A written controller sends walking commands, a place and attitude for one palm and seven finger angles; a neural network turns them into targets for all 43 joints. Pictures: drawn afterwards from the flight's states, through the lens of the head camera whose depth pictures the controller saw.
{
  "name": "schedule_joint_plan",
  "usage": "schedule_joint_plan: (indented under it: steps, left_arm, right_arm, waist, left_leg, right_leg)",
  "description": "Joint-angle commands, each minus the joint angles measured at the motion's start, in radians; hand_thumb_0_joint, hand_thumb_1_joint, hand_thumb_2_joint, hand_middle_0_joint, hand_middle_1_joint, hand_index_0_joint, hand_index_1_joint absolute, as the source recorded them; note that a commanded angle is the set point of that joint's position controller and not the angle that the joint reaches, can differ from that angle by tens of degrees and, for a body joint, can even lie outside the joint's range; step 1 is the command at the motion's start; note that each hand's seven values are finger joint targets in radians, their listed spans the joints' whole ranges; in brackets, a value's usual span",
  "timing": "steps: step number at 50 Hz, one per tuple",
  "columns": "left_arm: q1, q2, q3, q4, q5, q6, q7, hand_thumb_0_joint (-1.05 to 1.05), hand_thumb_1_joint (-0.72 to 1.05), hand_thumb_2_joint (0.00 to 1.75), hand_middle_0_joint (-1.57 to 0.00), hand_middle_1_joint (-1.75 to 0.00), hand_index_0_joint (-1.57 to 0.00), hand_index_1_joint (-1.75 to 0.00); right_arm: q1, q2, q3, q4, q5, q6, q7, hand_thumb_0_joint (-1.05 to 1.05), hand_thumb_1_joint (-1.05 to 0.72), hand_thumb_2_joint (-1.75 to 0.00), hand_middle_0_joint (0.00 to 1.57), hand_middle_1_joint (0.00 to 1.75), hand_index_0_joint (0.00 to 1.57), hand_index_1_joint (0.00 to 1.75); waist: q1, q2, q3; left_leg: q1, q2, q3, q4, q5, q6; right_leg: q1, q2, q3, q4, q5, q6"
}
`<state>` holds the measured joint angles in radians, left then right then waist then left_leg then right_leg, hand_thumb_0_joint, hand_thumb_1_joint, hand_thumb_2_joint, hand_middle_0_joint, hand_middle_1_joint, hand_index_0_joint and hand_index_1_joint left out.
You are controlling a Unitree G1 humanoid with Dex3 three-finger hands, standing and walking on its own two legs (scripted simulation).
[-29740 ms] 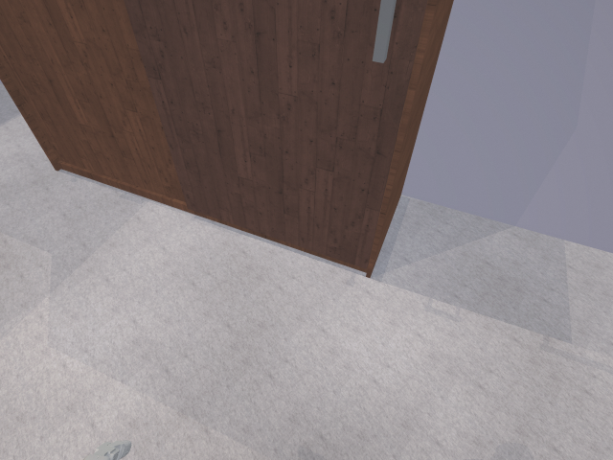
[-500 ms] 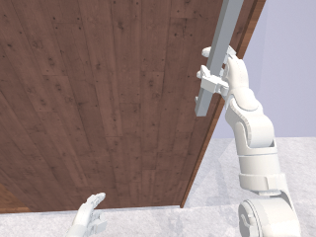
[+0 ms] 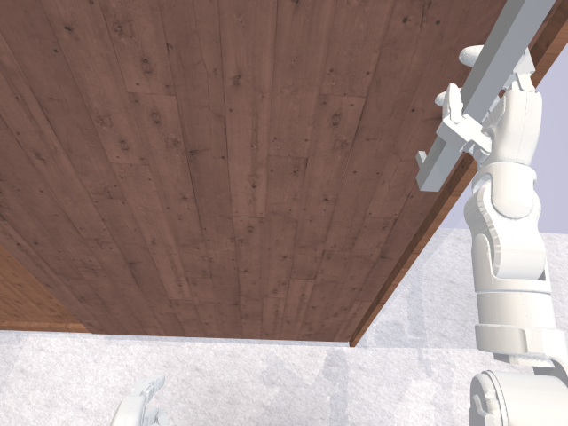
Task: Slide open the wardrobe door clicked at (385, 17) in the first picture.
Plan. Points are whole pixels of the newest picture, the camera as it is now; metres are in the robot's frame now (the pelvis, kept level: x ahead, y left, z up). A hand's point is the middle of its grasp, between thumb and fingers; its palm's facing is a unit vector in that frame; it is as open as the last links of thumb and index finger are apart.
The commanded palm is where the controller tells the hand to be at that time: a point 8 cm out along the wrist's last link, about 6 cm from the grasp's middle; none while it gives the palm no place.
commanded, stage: step sideways, sliding the door along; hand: right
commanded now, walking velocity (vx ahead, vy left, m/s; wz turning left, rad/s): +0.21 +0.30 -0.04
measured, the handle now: (470, 83) +0.44 -0.20 +0.27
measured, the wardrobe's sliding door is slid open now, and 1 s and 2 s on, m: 0.01 0.21 0.47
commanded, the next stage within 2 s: none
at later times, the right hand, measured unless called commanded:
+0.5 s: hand (403, 116) +0.41 -0.12 +0.25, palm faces +0.33 +0.94 -0.10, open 7.0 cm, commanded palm +0.38 -0.10 +0.24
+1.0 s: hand (280, 109) +0.41 +0.02 +0.25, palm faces +0.17 +0.99 -0.01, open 7.1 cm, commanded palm +0.38 +0.02 +0.23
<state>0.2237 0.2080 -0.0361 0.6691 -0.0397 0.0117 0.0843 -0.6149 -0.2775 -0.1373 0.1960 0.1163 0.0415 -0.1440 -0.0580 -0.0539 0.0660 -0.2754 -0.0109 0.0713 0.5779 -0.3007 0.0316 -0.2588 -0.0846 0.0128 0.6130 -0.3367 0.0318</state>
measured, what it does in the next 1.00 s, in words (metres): steps to the left: right foot, then left foot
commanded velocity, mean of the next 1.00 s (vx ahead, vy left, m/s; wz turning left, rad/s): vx -0.18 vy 0.28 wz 0.15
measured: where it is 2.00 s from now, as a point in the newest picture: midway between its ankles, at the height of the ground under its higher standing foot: outside the picture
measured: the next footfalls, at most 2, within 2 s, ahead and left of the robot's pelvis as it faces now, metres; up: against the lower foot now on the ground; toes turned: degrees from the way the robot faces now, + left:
right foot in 0.20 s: +0.06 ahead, -0.11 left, +0.00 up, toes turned -11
left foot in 0.58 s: +0.24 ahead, +0.27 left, +0.00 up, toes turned -3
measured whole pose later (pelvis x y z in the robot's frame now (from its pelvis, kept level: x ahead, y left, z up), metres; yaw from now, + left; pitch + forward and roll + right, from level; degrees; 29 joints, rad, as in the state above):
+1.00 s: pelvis +0.10 +0.18 +0.02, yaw -4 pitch -2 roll +5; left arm 0.15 0.19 0.02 0.53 -0.01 -0.09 -0.07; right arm -0.24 -0.12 0.03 -0.47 -0.01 -0.07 -0.10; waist -0.11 -0.04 0.23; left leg -0.50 0.02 0.05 1.13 -0.39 -0.04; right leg -0.17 -0.20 -0.15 0.50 -0.28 0.03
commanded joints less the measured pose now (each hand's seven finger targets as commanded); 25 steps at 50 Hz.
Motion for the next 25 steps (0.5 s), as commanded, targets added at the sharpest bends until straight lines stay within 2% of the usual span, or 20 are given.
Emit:
schedule_joint_plan:
  steps: [1,2,3,4,5,6,7,8,9,10,11,12,13,14,15,16,18,21,23,25]
  left_arm:
    - [-0.246,0.086,0.046,-0.189,-0.005,-0.072,0.02,0.0,0.9,0.9,-0.2,-0.3,-0.2,-0.3]
    - [-0.218,0.083,0.058,-0.16,-0.004,-0.078,0.008,0.0,0.9,0.9,-0.2,-0.3,-0.2,-0.3]
    - [-0.218,0.092,0.065,-0.159,-0.01,-0.082,0.004,0.0,0.9,0.9,-0.2,-0.3,-0.2,-0.3]
    - [-0.213,0.084,0.059,-0.163,-0.005,-0.084,0.003,0.0,0.9,0.9,-0.2,-0.3,-0.2,-0.3]
    - [-0.2,0.072,0.056,-0.164,0.001,-0.082,0.001,0.0,0.9,0.9,-0.2,-0.3,-0.2,-0.3]
    - [-0.202,0.057,0.054,-0.172,0.005,-0.076,-0.003,0.0,0.9,0.9,-0.2,-0.3,-0.2,-0.3]
    - [-0.202,0.046,0.048,-0.179,0.008,-0.07,-0.008,0.0,0.9,0.9,-0.2,-0.3,-0.2,-0.3]
    - [-0.207,0.06,0.058,-0.178,0.009,-0.069,-0.008,0.0,0.9,0.9,-0.2,-0.3,-0.2,-0.3]
    - [-0.187,0.079,0.07,-0.19,0.01,-0.067,-0.018,0.0,0.9,0.9,-0.2,-0.3,-0.2,-0.3]
    - [-0.172,0.124,0.093,-0.211,0.01,-0.065,-0.038,0.0,0.9,0.9,-0.2,-0.3,-0.2,-0.3]
    - [-0.178,0.121,0.094,-0.21,0.002,-0.065,-0.069,0.0,0.9,0.9,-0.2,-0.3,-0.2,-0.3]
    - [-0.216,0.159,0.115,-0.218,-0.005,-0.061,-0.093,0.0,0.9,0.9,-0.2,-0.3,-0.2,-0.3]
    - [-0.224,0.128,0.118,-0.222,-0.005,-0.058,-0.09,0.0,0.9,0.9,-0.2,-0.3,-0.2,-0.3]
    - [-0.222,0.121,0.107,-0.216,-0.002,-0.064,-0.095,0.0,0.9,0.9,-0.2,-0.3,-0.2,-0.3]
    - [-0.206,0.126,0.113,-0.208,-0.001,-0.066,-0.103,0.0,0.9,0.9,-0.2,-0.3,-0.2,-0.3]
    - [-0.194,0.132,0.12,-0.214,-0.002,-0.067,-0.108,0.0,0.9,0.9,-0.2,-0.3,-0.2,-0.3]
    - [-0.185,0.135,0.127,-0.233,0.002,-0.081,-0.111,0.0,0.9,0.9,-0.2,-0.3,-0.2,-0.3]
    - [-0.202,0.116,0.12,-0.27,0.002,-0.111,-0.115,0.0,0.9,0.9,-0.2,-0.3,-0.2,-0.3]
    - [-0.209,0.111,0.112,-0.289,0.002,-0.137,-0.109,0.0,0.9,0.9,-0.2,-0.3,-0.2,-0.3]
    - [-0.215,0.094,0.099,-0.302,-0.009,-0.158,-0.111,0.0,0.9,0.9,-0.2,-0.3,-0.2,-0.3]
  right_arm:
    - [-0.497,0.015,0.165,-0.363,-0.027,-0.144,0.058,0.0,-0.9,-0.9,0.45,1.4,0.45,1.4]
    - [-0.505,0.058,0.208,-0.385,-0.036,-0.144,0.071,0.0,-0.9,-0.9,0.45,1.4,0.45,1.4]
    - [-0.508,0.058,0.208,-0.429,-0.031,-0.143,0.074,0.0,-0.9,-0.9,0.45,1.4,0.45,1.4]
    - [-0.533,0.086,0.232,-0.483,-0.035,-0.164,0.078,0.0,-0.9,-0.9,0.45,1.4,0.45,1.4]
    - [-0.543,0.11,0.256,-0.502,-0.043,-0.182,0.081,0.0,-0.9,-0.9,0.45,1.4,0.45,1.4]
    - [-0.529,0.142,0.286,-0.514,-0.045,-0.194,0.083,0.0,-0.9,-0.9,0.45,1.4,0.45,1.4]
    - [-0.505,0.173,0.314,-0.533,-0.045,-0.204,0.084,0.0,-0.9,-0.9,0.45,1.4,0.45,1.4]
    - [-0.481,0.182,0.332,-0.564,-0.042,-0.213,0.082,0.0,-0.9,-0.9,0.45,1.4,0.45,1.4]
    - [-0.473,0.193,0.351,-0.599,-0.032,-0.226,0.085,0.0,-0.9,-0.9,0.45,1.4,0.45,1.4]
    - [-0.464,0.201,0.359,-0.637,-0.016,-0.233,0.092,0.0,-0.9,-0.9,0.45,1.4,0.45,1.4]
    - [-0.479,0.187,0.334,-0.633,-0.017,-0.237,0.095,0.0,-0.9,-0.9,0.45,1.4,0.45,1.4]
    - [-0.518,0.157,0.298,-0.623,-0.025,-0.235,0.1,0.0,-0.9,-0.9,0.45,1.4,0.45,1.4]
    - [-0.522,0.161,0.309,-0.678,-0.028,-0.237,0.099,0.0,-0.9,-0.9,0.45,1.4,0.45,1.4]
    - [-0.531,0.168,0.332,-0.725,-0.034,-0.24,0.106,0.0,-0.9,-0.9,0.45,1.4,0.45,1.4]
    - [-0.468,0.176,0.333,-0.674,-0.041,-0.226,0.113,0.0,-0.9,-0.9,0.45,1.4,0.45,1.4]
    - [-0.437,0.179,0.333,-0.677,-0.047,-0.215,0.117,0.0,-0.9,-0.9,0.45,1.4,0.45,1.4]
    - [-0.423,0.176,0.337,-0.727,-0.056,-0.208,0.129,0.0,-0.9,-0.9,0.45,1.4,0.45,1.4]
    - [-0.343,0.164,0.334,-0.75,-0.057,-0.204,0.138,0.0,-0.9,-0.9,0.45,1.4,0.45,1.4]
    - [-0.295,0.139,0.316,-0.779,-0.056,-0.206,0.133,0.0,-0.9,-0.9,0.45,1.4,0.45,1.4]
    - [-0.237,0.113,0.297,-0.804,-0.048,-0.214,0.124,0.0,-0.9,-0.9,0.45,1.4,0.45,1.4]
  waist:
    - [0.03,0.257,-0.3]
    - [0.039,0.196,-0.302]
    - [0.052,0.189,-0.264]
    - [0.056,0.172,-0.26]
    - [0.058,0.188,-0.277]
    - [0.064,0.187,-0.288]
    - [0.079,0.17,-0.305]
    - [0.102,0.099,-0.335]
    - [0.125,-0.019,-0.387]
    - [0.1,-0.231,-0.446]
    - [0.09,-0.141,-0.489]
    - [0.089,-0.033,-0.409]
    - [0.09,-0.026,-0.362]
    - [0.098,-0.02,-0.321]
    - [0.097,-0.046,-0.3]
    - [0.097,-0.057,-0.3]
    - [0.098,-0.134,-0.336]
    - [0.093,-0.264,-0.333]
    - [0.094,-0.314,-0.316]
    - [0.085,-0.297,-0.306]
  left_leg:
    - [0.344,0.361,-0.501,-0.291,0.218,0.2]
    - [0.303,0.35,-0.44,-0.263,0.169,0.205]
    - [0.325,0.332,-0.417,-0.223,0.316,0.217]
    - [0.334,0.317,-0.351,-0.165,0.532,0.215]
    - [0.343,0.299,-0.27,-0.11,0.695,0.194]
    - [0.331,0.272,-0.208,-0.057,0.797,0.17]
    - [0.309,0.236,-0.143,0.001,0.83,0.14]
    - [0.208,0.201,-0.089,0.125,0.781,0.093]
    - [-0.041,0.13,-0.022,0.316,0.548,0.02]
    - [-0.362,0.032,-0.058,0.531,-0.121,-0.031]
    - [-0.358,0.041,-0.195,0.705,-0.269,-0.003]
    - [-0.397,0.073,-0.252,0.735,-0.239,0.004]
    - [-0.446,0.078,-0.21,0.688,-0.245,-0.007]
    - [-0.448,0.094,-0.181,0.636,-0.227,-0.02]
    - [-0.427,0.088,-0.147,0.587,-0.186,-0.032]
    - [-0.392,0.076,-0.113,0.537,-0.12,-0.042]
    - [-0.317,0.054,-0.054,0.439,-0.03,-0.056]
    - [-0.223,0.024,0.011,0.309,0.017,-0.072]
    - [-0.176,0.004,0.037,0.219,0.02,-0.077]
    - [-0.062,-0.012,0.053,0.086,0.058,-0.073]
  right_leg:
    - [-0.319,0.077,0.0,0.487,-0.241,-0.059]
    - [-0.279,0.05,0.041,0.534,-0.202,-0.058]
    - [-0.303,0.036,0.041,0.531,-0.179,-0.051]
    - [-0.27,0.028,0.012,0.465,-0.175,-0.047]
    - [-0.213,0.026,-0.026,0.337,-0.169,-0.049]
    - [-0.142,0.027,-0.064,0.188,-0.11,-0.05]
    - [-0.056,0.033,-0.091,0.04,0.012,-0.045]
    - [0.127,0.015,-0.09,-0.127,0.203,-0.047]
    - [0.42,-0.114,0.037,-0.212,0.536,-0.103]
    - [0.661,-0.41,0.398,-0.139,1.045,-0.239]
    - [0.652,-0.495,0.456,-0.113,1.036,-0.307]
    - [0.546,-0.521,0.392,-0.134,0.876,-0.313]
    - [0.556,-0.479,0.33,-0.126,0.89,-0.297]
    - [0.523,-0.437,0.248,-0.124,0.873,-0.269]
    - [0.489,-0.389,0.174,-0.131,0.852,-0.234]
    - [0.472,-0.353,0.104,-0.134,0.849,-0.204]
    - [0.475,-0.287,-0.001,-0.125,0.892,-0.162]
    - [0.462,-0.255,-0.087,-0.119,0.962,-0.125]
    - [0.466,-0.25,-0.115,-0.105,0.993,-0.099]
    - [0.428,-0.254,-0.115,-0.041,0.941,-0.072]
